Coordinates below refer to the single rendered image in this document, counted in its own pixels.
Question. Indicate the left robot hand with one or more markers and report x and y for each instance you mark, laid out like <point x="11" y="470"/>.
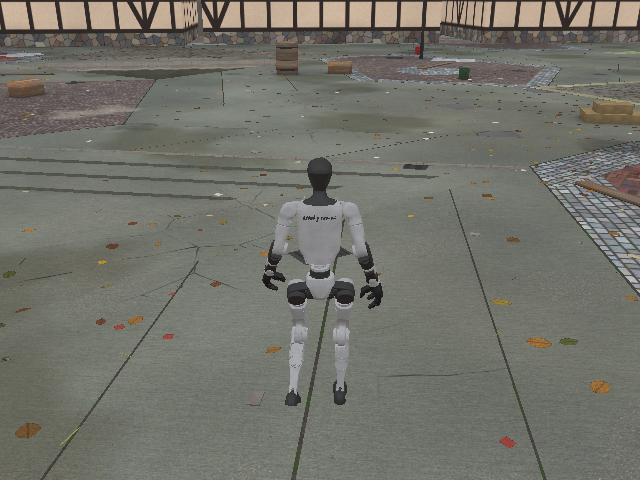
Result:
<point x="277" y="276"/>

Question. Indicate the robot left forearm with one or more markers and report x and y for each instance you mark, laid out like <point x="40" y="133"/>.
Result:
<point x="272" y="262"/>

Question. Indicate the robot left upper arm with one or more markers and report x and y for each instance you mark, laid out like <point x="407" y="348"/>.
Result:
<point x="287" y="212"/>

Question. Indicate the robot right shin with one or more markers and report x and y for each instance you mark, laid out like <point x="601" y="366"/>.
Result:
<point x="341" y="361"/>

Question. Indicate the robot right upper arm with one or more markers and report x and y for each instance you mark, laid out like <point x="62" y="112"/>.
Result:
<point x="351" y="211"/>

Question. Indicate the robot right forearm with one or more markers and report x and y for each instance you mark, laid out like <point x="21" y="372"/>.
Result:
<point x="369" y="269"/>

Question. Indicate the right robot hand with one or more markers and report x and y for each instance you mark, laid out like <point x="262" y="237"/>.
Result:
<point x="376" y="292"/>

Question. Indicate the robot right thigh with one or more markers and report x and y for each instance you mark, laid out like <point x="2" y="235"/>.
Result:
<point x="344" y="296"/>

